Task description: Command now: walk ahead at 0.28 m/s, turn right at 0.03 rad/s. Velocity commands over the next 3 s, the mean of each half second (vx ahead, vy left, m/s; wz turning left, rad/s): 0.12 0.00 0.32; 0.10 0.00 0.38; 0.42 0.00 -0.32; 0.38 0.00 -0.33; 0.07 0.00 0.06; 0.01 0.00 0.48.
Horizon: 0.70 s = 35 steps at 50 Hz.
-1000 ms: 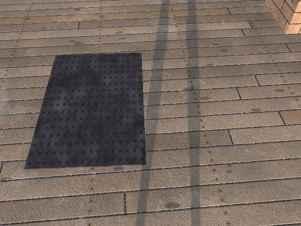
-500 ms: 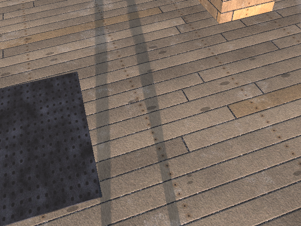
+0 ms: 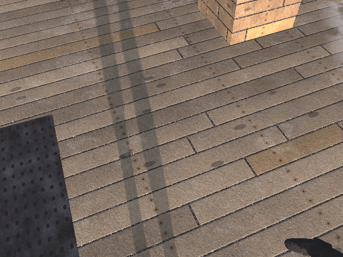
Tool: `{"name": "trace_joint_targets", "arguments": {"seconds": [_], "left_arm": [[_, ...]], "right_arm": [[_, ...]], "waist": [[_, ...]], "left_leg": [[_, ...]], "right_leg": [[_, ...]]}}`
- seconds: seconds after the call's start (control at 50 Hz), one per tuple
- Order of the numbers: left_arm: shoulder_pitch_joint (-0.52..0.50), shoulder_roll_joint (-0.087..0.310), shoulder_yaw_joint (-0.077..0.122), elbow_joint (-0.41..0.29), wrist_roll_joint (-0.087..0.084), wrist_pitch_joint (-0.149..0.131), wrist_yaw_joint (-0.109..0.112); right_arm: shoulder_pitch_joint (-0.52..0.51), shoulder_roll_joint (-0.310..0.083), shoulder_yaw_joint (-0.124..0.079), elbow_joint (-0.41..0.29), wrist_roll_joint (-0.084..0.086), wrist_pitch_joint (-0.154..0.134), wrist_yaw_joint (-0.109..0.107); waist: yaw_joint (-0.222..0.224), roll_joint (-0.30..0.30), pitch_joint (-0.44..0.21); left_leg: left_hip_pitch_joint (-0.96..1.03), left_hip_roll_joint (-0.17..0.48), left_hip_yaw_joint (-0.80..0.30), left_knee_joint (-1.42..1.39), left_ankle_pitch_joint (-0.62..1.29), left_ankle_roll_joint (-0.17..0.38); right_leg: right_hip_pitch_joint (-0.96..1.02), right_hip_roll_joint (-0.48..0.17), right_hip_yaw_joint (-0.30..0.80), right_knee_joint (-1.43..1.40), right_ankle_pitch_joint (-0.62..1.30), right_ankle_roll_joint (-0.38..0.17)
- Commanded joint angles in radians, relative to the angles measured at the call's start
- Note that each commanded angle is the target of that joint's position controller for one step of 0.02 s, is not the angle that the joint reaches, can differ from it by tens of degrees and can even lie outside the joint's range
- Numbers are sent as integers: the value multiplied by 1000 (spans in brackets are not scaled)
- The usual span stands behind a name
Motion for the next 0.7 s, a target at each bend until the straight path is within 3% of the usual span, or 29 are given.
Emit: {"name": "trace_joint_targets", "arguments": {"seconds": [0.02,0.04,0.06,0.08,0.1,0.12,0.14,0.18,0.2,0.26,0.34,0.4,0.44,0.46,0.48,0.5,0.52,0.54,0.56,0.58,0.64,0.7], "left_arm": [[-50,120,15,-78,24,3,0],[158,1,-18,-37,19,-9,-15],[190,75,-8,-4,9,-20,-23],[75,137,7,-43,-7,-21,-23],[-43,153,10,-79,-1,-19,-13],[-124,153,18,-105,7,-12,1],[-132,145,23,-126,14,0,12],[-79,82,13,-128,11,19,26],[-75,72,11,-129,8,25,33],[-123,90,18,-147,8,44,46],[-230,102,23,-183,1,59,47],[-258,108,26,-199,-7,42,41],[-211,113,31,-190,-15,26,31],[-178,132,40,-182,-14,21,28],[-147,192,54,-186,5,21,31],[-201,279,75,-202,39,35,33],[-232,223,66,-225,63,29,29],[-286,170,51,-251,54,23,30],[-330,148,46,-263,34,22,28],[-343,133,40,-268,16,22,28],[-305,136,35,-258,19,36,35],[-226,162,46,-240,21,50,47]], "right_arm": [[326,-195,-57,31,-24,-14,-8],[394,-244,-67,55,-34,-1,-6],[403,-168,-52,64,-8,11,0],[287,-150,-46,37,15,22,-2],[184,-126,-37,5,18,33,-7],[138,-126,-34,-11,15,41,-11],[141,-143,-38,-9,5,43,-14],[139,-161,-47,-10,-6,55,-16],[144,-169,-52,-14,-10,60,-20],[162,-206,-71,-31,3,87,-40],[167,-203,-79,-52,19,121,-63],[189,-195,-83,-61,19,137,-74],[167,-189,-83,-79,27,149,-79],[172,-172,-78,-87,33,154,-80],[204,-124,-64,-94,32,159,-81],[222,-80,-59,-136,35,150,-75],[216,-174,-83,-130,13,136,-71],[246,-225,-104,-107,18,140,-67],[277,-212,-108,-82,19,156,-70],[289,-195,-107,-73,13,172,-75],[241,-137,-89,-114,26,187,-68],[159,-109,-75,-173,27,183,-60]], "waist": [[-188,-54,-267],[-115,243,-442],[-133,183,-518],[-121,117,-355],[-107,-2,-240],[-95,-57,-151],[-70,-44,-128],[-30,19,-119],[-26,38,-123],[-38,61,-162],[-66,99,-115],[-77,121,-104],[-41,123,-108],[-25,111,-110],[-35,9,-150],[-97,-289,-110],[-79,-275,-114],[-102,-187,-116],[-119,-139,-105],[-113,-132,-93],[-81,-160,-52],[-27,-181,-70]], "left_leg": [[562,109,-110,50,370,108],[951,395,-490,77,607,328],[956,395,-637,-7,519,338],[807,346,-517,-38,392,281],[638,295,-424,-73,328,236],[488,262,-379,-120,299,223],[395,233,-350,-146,295,210],[291,188,-293,-171,273,203],[257,176,-275,-174,282,204],[220,170,-299,-185,76,198],[159,139,-369,-220,-359,151],[203,136,-433,-191,-373,135],[219,116,-462,-143,-331,105],[192,78,-447,-98,-341,71],[91,20,-378,54,-488,18],[-115,-151,-168,276,-680,-35],[-145,-90,-175,506,-707,-77],[-122,-72,-183,614,-645,-92],[-120,-65,-162,675,-587,-114],[-134,-59,-152,741,-536,-135],[-148,-36,-90,753,-457,-174],[-156,-3,-73,615,-452,-196]], "right_leg": [[-194,-145,26,522,815,6],[-554,12,-16,955,43,92],[-618,9,78,1082,-192,95],[-677,-57,66,1090,-135,95],[-679,-97,26,1032,-66,102],[-677,-111,2,979,-34,110],[-621,-128,3,923,-5,108],[-546,-122,-13,777,-1,114],[-523,-111,-26,712,-5,120],[-497,-95,-25,592,69,132],[-486,-71,-14,463,149,131],[-461,-53,-8,343,127,125],[-372,-52,-22,163,189,105],[-285,-82,-27,54,238,89],[-151,-252,98,1,239,30],[-129,-460,350,-41,412,-115],[-197,-531,415,-56,509,-193],[-216,-478,317,-33,530,-171],[-224,-408,212,-11,530,-126],[-223,-374,150,-5,519,-105],[-234,-327,28,-24,527,-119],[-134,-360,19,-17,576,-152]]}}
Next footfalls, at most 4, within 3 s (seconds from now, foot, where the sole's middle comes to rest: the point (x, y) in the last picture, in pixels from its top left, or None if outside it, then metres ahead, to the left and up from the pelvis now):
0.48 right None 0.22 -0.11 -0.76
0.92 left None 0.10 0.12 -0.76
1.44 right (187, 246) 0.50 0.02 -0.76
1.92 left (137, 183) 0.76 0.24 -0.76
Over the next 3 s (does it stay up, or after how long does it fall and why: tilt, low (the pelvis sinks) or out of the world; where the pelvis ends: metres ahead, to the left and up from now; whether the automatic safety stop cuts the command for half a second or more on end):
stays up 0.70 0.10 0.01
